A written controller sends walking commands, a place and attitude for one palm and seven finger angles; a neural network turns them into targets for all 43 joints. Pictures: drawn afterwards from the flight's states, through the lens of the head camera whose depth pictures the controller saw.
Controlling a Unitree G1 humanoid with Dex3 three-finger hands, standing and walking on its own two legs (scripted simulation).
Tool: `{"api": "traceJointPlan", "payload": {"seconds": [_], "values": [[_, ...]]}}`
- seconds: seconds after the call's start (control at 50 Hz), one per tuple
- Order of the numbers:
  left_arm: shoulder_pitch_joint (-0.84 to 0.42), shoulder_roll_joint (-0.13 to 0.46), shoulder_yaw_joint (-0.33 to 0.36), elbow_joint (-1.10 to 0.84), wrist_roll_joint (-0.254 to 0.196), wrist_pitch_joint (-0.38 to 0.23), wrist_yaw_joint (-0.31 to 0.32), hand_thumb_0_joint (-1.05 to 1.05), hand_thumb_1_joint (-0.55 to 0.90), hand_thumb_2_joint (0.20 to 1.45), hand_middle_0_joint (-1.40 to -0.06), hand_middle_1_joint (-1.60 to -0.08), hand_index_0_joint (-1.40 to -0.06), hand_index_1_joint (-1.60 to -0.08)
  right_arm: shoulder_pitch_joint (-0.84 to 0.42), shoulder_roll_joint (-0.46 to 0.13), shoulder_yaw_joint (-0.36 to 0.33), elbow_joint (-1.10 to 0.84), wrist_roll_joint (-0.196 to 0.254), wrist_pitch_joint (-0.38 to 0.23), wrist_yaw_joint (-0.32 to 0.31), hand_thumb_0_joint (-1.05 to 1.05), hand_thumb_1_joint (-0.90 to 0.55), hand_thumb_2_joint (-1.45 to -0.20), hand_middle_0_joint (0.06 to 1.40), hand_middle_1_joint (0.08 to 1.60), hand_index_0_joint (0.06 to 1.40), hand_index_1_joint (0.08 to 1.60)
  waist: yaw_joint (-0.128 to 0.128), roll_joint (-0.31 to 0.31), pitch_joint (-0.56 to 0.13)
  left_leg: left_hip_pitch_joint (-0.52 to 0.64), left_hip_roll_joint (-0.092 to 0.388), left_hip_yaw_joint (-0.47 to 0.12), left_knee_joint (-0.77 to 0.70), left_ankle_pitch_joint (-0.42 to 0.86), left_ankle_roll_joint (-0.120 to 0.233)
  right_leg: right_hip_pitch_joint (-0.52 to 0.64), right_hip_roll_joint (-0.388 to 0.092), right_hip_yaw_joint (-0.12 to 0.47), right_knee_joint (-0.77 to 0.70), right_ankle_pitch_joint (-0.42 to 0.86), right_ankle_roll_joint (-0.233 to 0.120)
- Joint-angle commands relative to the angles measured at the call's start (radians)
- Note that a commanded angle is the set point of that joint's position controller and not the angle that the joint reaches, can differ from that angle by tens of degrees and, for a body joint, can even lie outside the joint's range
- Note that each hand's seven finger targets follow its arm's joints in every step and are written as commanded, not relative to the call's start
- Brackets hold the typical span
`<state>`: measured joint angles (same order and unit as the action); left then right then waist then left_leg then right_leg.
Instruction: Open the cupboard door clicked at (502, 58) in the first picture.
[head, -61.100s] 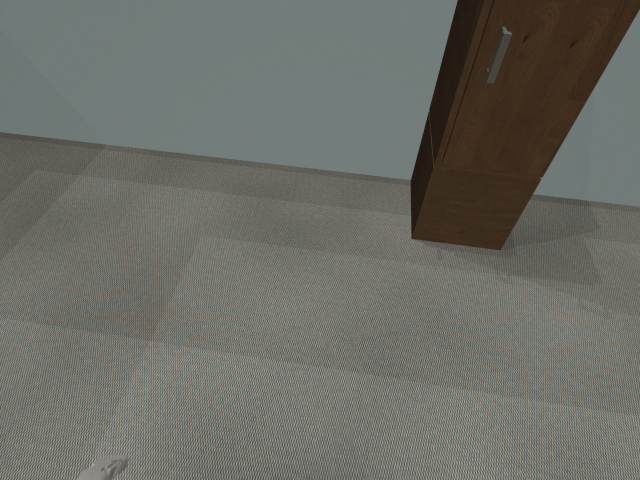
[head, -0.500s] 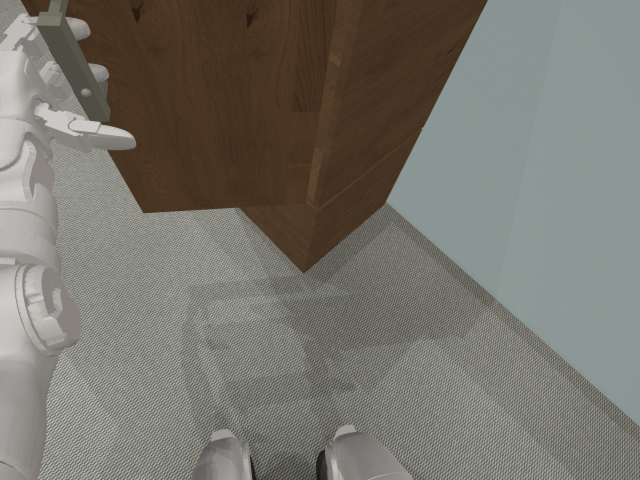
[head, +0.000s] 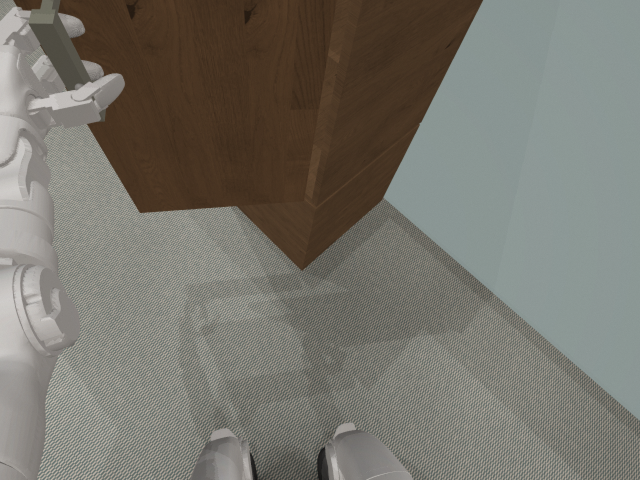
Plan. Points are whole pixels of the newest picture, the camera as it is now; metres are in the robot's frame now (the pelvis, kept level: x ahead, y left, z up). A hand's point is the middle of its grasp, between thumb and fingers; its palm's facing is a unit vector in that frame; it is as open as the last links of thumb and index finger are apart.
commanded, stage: close the thumb around the handle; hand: left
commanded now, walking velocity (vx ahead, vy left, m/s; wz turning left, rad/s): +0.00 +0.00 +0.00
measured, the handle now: (75, 59) +0.59 +0.21 +0.11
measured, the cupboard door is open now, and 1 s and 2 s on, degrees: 54 69 85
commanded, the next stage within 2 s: pull the door open along its arc in 0.26 s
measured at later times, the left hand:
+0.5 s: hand (99, 92) +0.55 +0.18 +0.10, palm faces +0.04 -1.00 -0.01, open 5.4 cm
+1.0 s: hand (119, 148) +0.47 +0.16 +0.10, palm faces +0.29 -0.95 +0.15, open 5.8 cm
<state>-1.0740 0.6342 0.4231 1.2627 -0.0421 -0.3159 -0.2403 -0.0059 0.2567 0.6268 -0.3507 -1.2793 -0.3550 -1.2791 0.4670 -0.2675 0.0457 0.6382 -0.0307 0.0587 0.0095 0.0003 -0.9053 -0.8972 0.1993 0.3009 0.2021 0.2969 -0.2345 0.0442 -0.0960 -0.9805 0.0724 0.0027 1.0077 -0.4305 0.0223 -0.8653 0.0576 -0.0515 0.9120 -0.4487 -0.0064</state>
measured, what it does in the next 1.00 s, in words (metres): stands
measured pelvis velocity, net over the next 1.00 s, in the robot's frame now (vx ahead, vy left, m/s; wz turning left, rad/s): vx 0.01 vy -0.01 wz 0.03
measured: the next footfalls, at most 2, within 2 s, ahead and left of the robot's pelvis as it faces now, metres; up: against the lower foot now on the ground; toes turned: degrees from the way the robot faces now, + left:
none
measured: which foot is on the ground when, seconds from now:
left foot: down 0.00-1.00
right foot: down 0.00-1.00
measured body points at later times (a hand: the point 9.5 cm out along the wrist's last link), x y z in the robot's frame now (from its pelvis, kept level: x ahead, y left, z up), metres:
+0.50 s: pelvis +0.00 +0.00 +0.00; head +0.14 +0.02 +0.43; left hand +0.54 +0.24 +0.11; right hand -0.05 -0.26 -0.10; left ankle +0.02 +0.10 -0.67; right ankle -0.02 -0.12 -0.67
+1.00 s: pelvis +0.01 -0.01 +0.02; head +0.08 +0.00 +0.46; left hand +0.45 +0.21 +0.10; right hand +0.09 -0.27 -0.10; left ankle +0.02 +0.10 -0.67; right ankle -0.02 -0.12 -0.67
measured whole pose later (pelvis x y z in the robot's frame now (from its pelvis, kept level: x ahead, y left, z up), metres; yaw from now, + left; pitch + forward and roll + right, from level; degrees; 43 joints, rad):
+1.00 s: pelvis +0.01 -0.01 +0.02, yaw +2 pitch +16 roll -2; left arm -0.66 0.17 0.33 0.83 -0.13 -0.30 0.13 -0.01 0.69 0.76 -0.37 -1.35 -0.39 -1.35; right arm 0.33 -0.25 -0.01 0.60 -0.02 0.03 0.04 0.00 -0.91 -0.90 0.20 0.30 0.20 0.30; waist -0.10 0.03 -0.14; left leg -0.78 0.05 0.01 0.92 -0.43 0.01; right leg -0.68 0.04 -0.04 0.86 -0.47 -0.02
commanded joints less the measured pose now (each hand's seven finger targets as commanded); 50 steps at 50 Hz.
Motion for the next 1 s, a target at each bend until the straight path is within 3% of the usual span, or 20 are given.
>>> {"api": "traceJointPlan", "payload": {"seconds": [0.0,0.06,0.1,0.14,0.18,0.2,0.26,0.34,0.38,0.44,0.5,0.56,0.58,0.64,0.78,0.82,0.84,0.86,0.92,0.98], "values": [[-0.457,0.218,-0.004,-0.178,-0.022,-0.043,-0.012,0.0,0.788,0.852,-0.392,-1.338,-0.392,-1.338,0.203,-0.201,-0.069,-0.023,0.007,-0.001,-0.012,0.0,-0.9,-0.9,0.2,0.3,0.2,0.3,-0.013,0.155,-0.464,0.512,-0.027,-0.073,-0.077,0.461,0.012,0.063,0.027,0.003,-0.101,0.379,-0.005],[-0.475,0.253,0.017,-0.173,-0.019,-0.035,-0.006,0.0,0.9,0.9,-0.4,-1.35,-0.4,-1.35,0.205,-0.203,-0.068,-0.025,0.008,-0.002,-0.017,0.0,-0.9,-0.9,0.2,0.3,0.2,0.3,-0.015,0.125,-0.44,0.467,-0.03,-0.071,-0.08,0.415,0.017,0.075,0.025,0.007,-0.105,0.356,-0.005],[-0.523,0.228,-0.002,-0.214,-0.016,-0.059,0.002,0.0,0.9,0.9,-0.4,-1.35,-0.4,-1.35,0.206,-0.198,-0.07,-0.019,0.004,-0.007,-0.016,0.0,-0.9,-0.9,0.2,0.3,0.2,0.3,-0.022,0.18,-0.469,0.529,-0.026,-0.081,-0.073,0.451,0.011,0.036,0.025,0.005,-0.098,0.356,-0.008],[-0.513,0.222,0.003,-0.206,-0.016,-0.071,0.009,0.0,0.9,0.9,-0.4,-1.35,-0.4,-1.35,0.206,-0.197,-0.07,-0.017,-0.001,-0.011,-0.013,0.0,-0.9,-0.9,0.2,0.3,0.2,0.3,-0.02,0.17,-0.462,0.528,-0.024,-0.087,-0.069,0.446,0.009,0.021,0.026,0.002,-0.096,0.336,-0.008],[-0.496,0.29,0.063,-0.201,-0.016,-0.076,0.022,0.0,0.9,0.9,-0.4,-1.35,-0.4,-1.35,0.213,-0.204,-0.069,-0.02,-0.003,-0.009,-0.016,0.0,-0.9,-0.9,0.2,0.3,0.2,0.3,-0.007,0.149,-0.488,0.514,-0.026,-0.083,-0.066,0.46,0.013,0.058,0.025,0.006,-0.086,0.36,-0.009],[-0.493,0.29,0.059,-0.203,-0.013,-0.076,0.023,0.0,0.9,0.9,-0.4,-1.35,-0.4,-1.35,0.205,-0.2,-0.068,-0.026,-0.002,-0.009,-0.014,0.0,-0.9,-0.9,0.2,0.3,0.2,0.3,0.0,0.177,-0.508,0.514,-0.03,-0.078,-0.067,0.469,0.01,0.072,0.022,0.008,-0.084,0.375,-0.007],[-0.46,0.295,0.058,-0.184,0.003,-0.065,0.028,0.0,0.9,0.9,-0.4,-1.35,-0.4,-1.35,0.197,-0.198,-0.066,-0.036,0.0,-0.007,-0.012,0.0,-0.9,-0.9,0.2,0.3,0.2,0.3,0.008,0.157,-0.49,0.479,-0.032,-0.067,-0.063,0.451,0.013,0.089,0.022,0.011,-0.083,0.38,-0.005],[-0.451,0.317,0.067,-0.212,0.008,-0.068,0.03,0.0,0.9,0.9,-0.4,-1.35,-0.4,-1.35,0.192,-0.199,-0.068,-0.048,0.004,-0.001,-0.013,0.0,-0.9,-0.9,0.2,0.3,0.2,0.3,0.013,0.162,-0.517,0.481,-0.033,-0.062,-0.064,0.458,0.013,0.116,0.021,0.016,-0.083,0.403,-0.004],[-0.528,0.187,-0.022,-0.224,-0.011,-0.069,0.028,0.0,0.9,0.9,-0.4,-1.35,-0.4,-1.35,0.192,-0.187,-0.068,-0.037,0.003,-0.009,-0.009,0.0,-0.9,-0.9,0.2,0.3,0.2,0.3,-0.029,0.152,-0.488,0.495,-0.033,-0.066,-0.061,0.434,0.016,0.074,0.024,0.013,-0.093,0.382,-0.002],[-0.443,0.239,0.033,-0.23,-0.017,-0.071,0.029,0.0,0.9,0.9,-0.4,-1.35,-0.4,-1.35,0.195,-0.2,-0.073,-0.041,0.003,-0.007,-0.01,0.0,-0.9,-0.9,0.2,0.3,0.2,0.3,0.009,0.151,-0.525,0.512,-0.03,-0.07,-0.075,0.447,0.009,0.098,0.025,0.01,-0.09,0.38,-0.007],[-0.363,0.211,0.024,-0.257,-0.023,-0.079,0.019,0.0,0.9,0.9,-0.4,-1.35,-0.4,-1.35,0.183,-0.193,-0.075,-0.05,0.005,-0.007,-0.005,0.0,-0.9,-0.9,0.2,0.3,0.2,0.3,0.037,0.176,-0.543,0.538,-0.032,-0.062,-0.079,0.478,0.007,0.114,0.025,0.009,-0.086,0.405,-0.009],[-0.271,0.189,0.032,-0.296,-0.046,-0.073,0.008,0.0,0.9,0.9,-0.4,-1.35,-0.4,-1.35,0.169,-0.19,-0.081,-0.067,0.011,-0.003,-0.002,0.0,-0.9,-0.9,0.2,0.3,0.2,0.3,0.056,0.114,-0.543,0.505,-0.039,-0.043,-0.091,0.467,0.013,0.19,0.028,0.013,-0.096,0.449,-0.005],[-0.243,0.184,0.035,-0.321,-0.056,-0.078,0.003,0.0,0.9,0.9,-0.4,-1.35,-0.4,-1.35,0.167,-0.187,-0.082,-0.073,0.012,-0.003,-0.002,0.0,-0.9,-0.9,0.2,0.3,0.2,0.3,0.069,0.124,-0.552,0.511,-0.042,-0.038,-0.095,0.488,0.014,0.219,0.027,0.015,-0.094,0.479,-0.009],[-0.129,0.135,0.023,-0.403,-0.084,-0.07,-0.004,0.0,0.9,0.9,-0.4,-1.35,-0.4,-1.35,0.142,-0.179,-0.09,-0.095,0.023,0.001,0.003,0.0,-0.9,-0.9,0.2,0.3,0.2,0.3,0.094,0.089,-0.557,0.503,-0.048,-0.021,-0.111,0.505,0.016,0.286,0.026,0.017,-0.102,0.544,-0.006],[0.228,-0.048,-0.054,-0.621,-0.156,-0.058,0.012,0.0,0.9,0.9,-0.4,-1.35,-0.4,-1.35,0.056,-0.151,-0.102,-0.155,0.045,-0.01,0.019,0.0,-0.9,-0.9,0.2,0.3,0.2,0.3,0.153,0.034,-0.471,0.506,-0.062,0.017,-0.157,0.549,0.02,0.406,0.015,0.02,-0.129,0.676,-0.008],[0.187,-0.067,-0.076,-0.652,-0.156,-0.053,0.029,0.0,0.9,0.9,-0.4,-1.35,-0.4,-1.35,0.038,-0.15,-0.103,-0.143,0.049,-0.012,0.018,0.0,-0.9,-0.9,0.2,0.3,0.2,0.3,0.134,0.028,-0.418,0.506,-0.062,0.018,-0.161,0.521,0.018,0.378,0.011,0.02,-0.134,0.667,-0.001],[0.126,-0.077,0.067,-0.683,-0.206,-0.039,0.186,0.0,0.9,0.9,-0.4,-1.35,-0.4,-1.35,0.02,-0.119,-0.104,-0.134,0.039,-0.021,0.015,0.0,-0.9,-0.9,0.2,0.3,0.2,0.3,0.2,0.013,-0.396,0.466,-0.063,0.017,-0.166,0.507,0.007,0.378,0.012,0.007,-0.143,0.624,0.004],[0.125,-0.16,-0.008,-0.663,-0.176,-0.024,0.267,0.0,0.9,0.9,-0.4,-1.35,-0.4,-1.35,0.013,-0.117,-0.102,-0.124,0.033,-0.03,0.021,0.0,-0.9,-0.9,0.2,0.3,0.2,0.3,0.156,0.017,-0.355,0.468,-0.063,0.013,-0.172,0.48,0.001,0.345,0.013,0.004,-0.142,0.587,0.009],[0.019,-0.205,-0.007,-0.616,-0.114,-0.027,0.422,0.0,0.9,0.9,-0.4,-1.35,-0.4,-1.35,0.018,-0.111,-0.104,-0.075,0.01,-0.049,0.026,0.0,-0.9,-0.9,0.2,0.3,0.2,0.3,0.13,0.009,-0.326,0.468,-0.057,-0.006,-0.147,0.476,-0.009,0.268,0.004,0.002,-0.116,0.524,0.006],[-0.128,-0.236,-0.015,-0.599,-0.008,-0.052,0.587,0.0,0.9,0.9,-0.4,-1.35,-0.4,-1.35,0.01,-0.097,-0.105,-0.046,-0.027,-0.059,0.028,0.0,-0.9,-0.9,0.2,0.3,0.2,0.3,0.112,0.007,-0.378,0.461,-0.059,-0.019,-0.116,0.445,-0.007,0.216,-0.008,0.01,-0.087,0.462,0.007]]}}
